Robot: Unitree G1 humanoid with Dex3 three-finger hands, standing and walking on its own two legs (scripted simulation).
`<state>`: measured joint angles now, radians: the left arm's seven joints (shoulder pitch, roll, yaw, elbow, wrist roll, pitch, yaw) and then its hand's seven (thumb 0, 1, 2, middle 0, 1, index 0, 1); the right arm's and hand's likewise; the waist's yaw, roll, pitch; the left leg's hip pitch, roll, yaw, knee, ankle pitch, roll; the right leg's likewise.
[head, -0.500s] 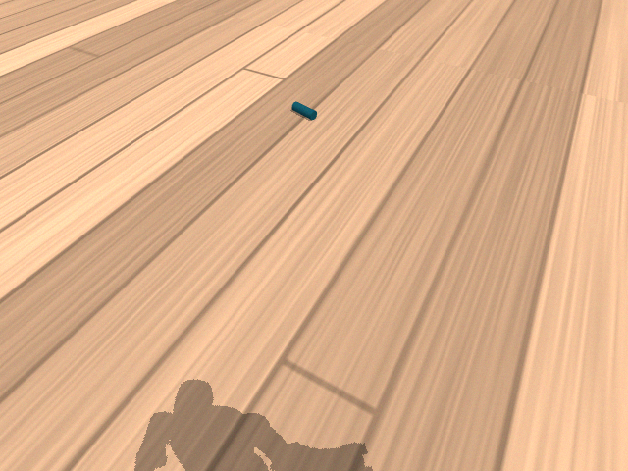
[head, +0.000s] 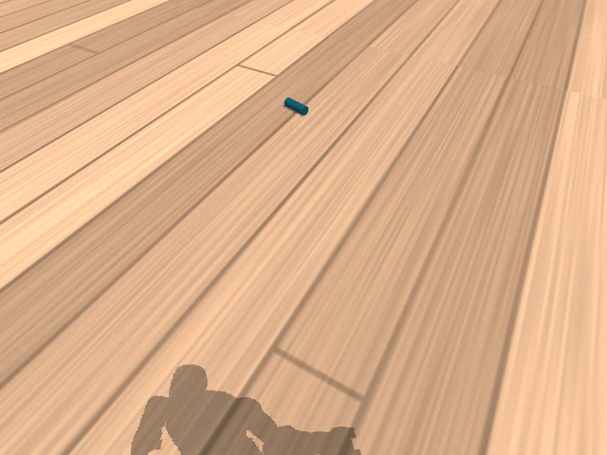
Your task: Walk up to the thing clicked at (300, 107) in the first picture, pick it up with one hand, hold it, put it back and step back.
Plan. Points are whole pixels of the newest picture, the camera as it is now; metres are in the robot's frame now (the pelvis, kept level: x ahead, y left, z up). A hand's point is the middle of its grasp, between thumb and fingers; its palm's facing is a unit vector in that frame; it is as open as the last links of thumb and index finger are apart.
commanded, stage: stand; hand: left
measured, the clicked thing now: (296, 106) +2.16 +0.11 -0.75
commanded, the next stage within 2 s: walk up in 0.62 s
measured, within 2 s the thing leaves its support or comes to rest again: neither
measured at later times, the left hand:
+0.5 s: hand out of the picture +0.08 +0.25 -0.16, palm faces -0.02 -0.94 -0.34, open 7.4 cm
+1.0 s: hand (165, 384) +0.26 +0.25 -0.14, palm faces -0.28 -0.85 -0.45, open 7.4 cm
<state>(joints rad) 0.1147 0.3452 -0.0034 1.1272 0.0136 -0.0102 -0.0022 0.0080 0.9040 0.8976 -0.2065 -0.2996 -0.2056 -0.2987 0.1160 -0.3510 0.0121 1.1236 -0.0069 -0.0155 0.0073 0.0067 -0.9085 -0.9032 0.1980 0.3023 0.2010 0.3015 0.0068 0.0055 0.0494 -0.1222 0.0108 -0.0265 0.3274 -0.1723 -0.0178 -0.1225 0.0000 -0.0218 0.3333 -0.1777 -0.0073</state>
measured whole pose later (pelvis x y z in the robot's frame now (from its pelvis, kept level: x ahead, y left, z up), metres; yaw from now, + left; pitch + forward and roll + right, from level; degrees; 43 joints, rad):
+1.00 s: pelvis +0.10 -0.02 -0.02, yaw -14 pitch -1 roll +1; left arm 0.21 0.45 0.05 0.99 0.01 -0.06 -0.07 0.01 0.90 0.90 -0.21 -0.30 -0.21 -0.30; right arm 0.25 -0.46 -0.11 0.93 -0.05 -0.03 0.10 0.01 -0.91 -0.90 0.20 0.30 0.20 0.30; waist -0.04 0.05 0.02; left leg 0.02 0.08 0.19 0.47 -0.45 -0.02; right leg -0.40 -0.09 -0.10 0.62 -0.25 -0.03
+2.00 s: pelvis +0.63 -0.05 -0.02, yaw -29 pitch -2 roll -2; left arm 0.30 0.42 0.05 0.90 0.01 -0.11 0.02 0.01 0.90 0.90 -0.21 -0.30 -0.21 -0.30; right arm 0.23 -0.46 -0.09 0.86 -0.05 0.02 0.13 0.01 -0.91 -0.90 0.20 0.30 0.20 0.30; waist 0.00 0.14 0.04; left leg -0.55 0.12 -0.04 1.02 -0.34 -0.02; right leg -0.30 -0.04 -0.09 0.61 -0.28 -0.01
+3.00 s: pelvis +1.11 +0.06 -0.04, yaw -37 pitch -1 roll +0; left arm 0.29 0.51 0.06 1.01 0.00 -0.06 0.08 0.01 0.90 0.90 -0.21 -0.30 -0.21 -0.30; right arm 0.24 -0.46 -0.12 0.81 -0.05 0.02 0.10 0.00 -0.91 -0.90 0.20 0.30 0.20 0.30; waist -0.03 0.02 0.05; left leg -0.43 0.08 0.08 0.82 -0.38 -0.01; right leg -0.53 -0.08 0.04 1.16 -0.46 -0.05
